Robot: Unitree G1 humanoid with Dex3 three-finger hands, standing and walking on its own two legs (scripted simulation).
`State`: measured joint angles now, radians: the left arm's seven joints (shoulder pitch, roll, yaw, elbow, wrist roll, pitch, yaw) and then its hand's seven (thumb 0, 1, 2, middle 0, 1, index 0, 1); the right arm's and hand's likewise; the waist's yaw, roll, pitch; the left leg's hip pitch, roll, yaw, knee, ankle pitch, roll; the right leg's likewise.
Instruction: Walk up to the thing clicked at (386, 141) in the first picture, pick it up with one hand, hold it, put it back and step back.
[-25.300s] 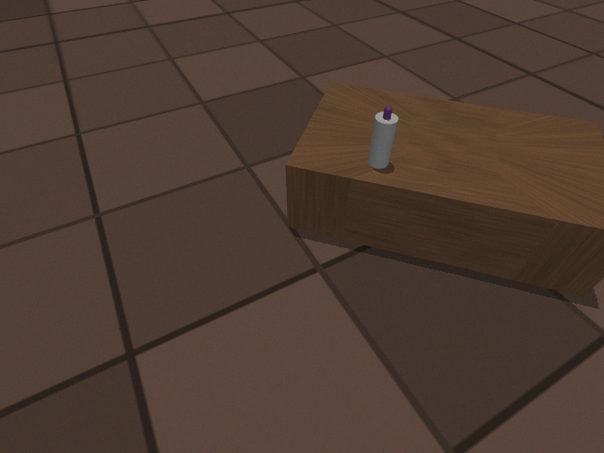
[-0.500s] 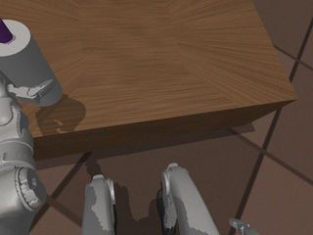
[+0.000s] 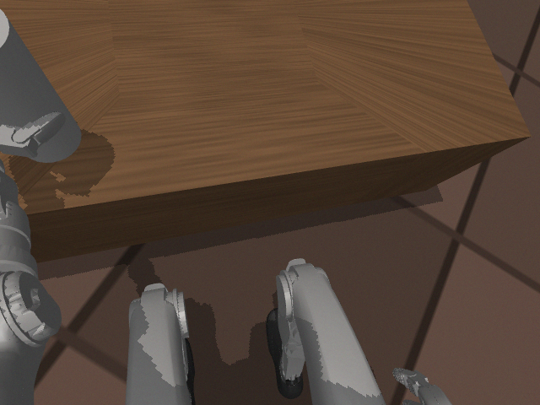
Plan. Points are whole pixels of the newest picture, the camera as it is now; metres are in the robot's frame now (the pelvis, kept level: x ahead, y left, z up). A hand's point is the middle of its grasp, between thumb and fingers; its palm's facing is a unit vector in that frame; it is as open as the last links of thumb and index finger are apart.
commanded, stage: lower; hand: left
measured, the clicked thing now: (4, 84) +0.54 +0.26 +0.03
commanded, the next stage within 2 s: loosen in 0.46 s
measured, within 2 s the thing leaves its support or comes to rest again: rests again in 0.30 s
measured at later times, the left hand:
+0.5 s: hand (24, 110) +0.54 +0.26 -0.03, palm faces +0.29 -0.96 -0.04, open 11.3 cm
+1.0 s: hand (15, 100) +0.54 +0.27 -0.01, palm faces +0.31 -0.95 +0.00, open 14.2 cm
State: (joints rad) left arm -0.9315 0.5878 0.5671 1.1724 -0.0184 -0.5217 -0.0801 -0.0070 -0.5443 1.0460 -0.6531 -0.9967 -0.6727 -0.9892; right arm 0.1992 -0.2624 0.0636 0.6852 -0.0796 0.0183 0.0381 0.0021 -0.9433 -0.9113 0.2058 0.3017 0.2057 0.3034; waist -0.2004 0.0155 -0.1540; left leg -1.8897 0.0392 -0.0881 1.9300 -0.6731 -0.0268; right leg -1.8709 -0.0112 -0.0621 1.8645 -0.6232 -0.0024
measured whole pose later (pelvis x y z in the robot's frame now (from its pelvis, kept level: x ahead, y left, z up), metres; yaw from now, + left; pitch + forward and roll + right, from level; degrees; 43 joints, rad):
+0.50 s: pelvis -0.01 +0.00 -0.03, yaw +0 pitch +36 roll -5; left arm -0.96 0.60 0.56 1.16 0.00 -0.48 -0.08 -0.01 -0.55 1.05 -0.66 -0.99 -0.67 -0.99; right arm 0.22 -0.27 0.07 0.68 -0.08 0.03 0.04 0.00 -0.93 -0.91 0.21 0.30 0.21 0.30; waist -0.21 0.02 -0.14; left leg -1.98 0.03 -0.09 2.03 -0.68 -0.02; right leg -1.96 -0.02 -0.06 1.96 -0.63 0.01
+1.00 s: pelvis -0.01 +0.00 -0.03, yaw +0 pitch +36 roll -5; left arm -1.01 0.61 0.55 1.16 -0.02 -0.49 -0.08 -0.01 -0.57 0.37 -0.57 -0.51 -0.58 -0.51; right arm 0.22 -0.28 0.06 0.67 -0.07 0.04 0.04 0.00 -0.93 -0.90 0.21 0.30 0.21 0.30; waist -0.20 0.02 -0.14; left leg -2.00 0.02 -0.09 2.04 -0.68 -0.02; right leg -1.98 -0.02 -0.05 1.97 -0.63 0.01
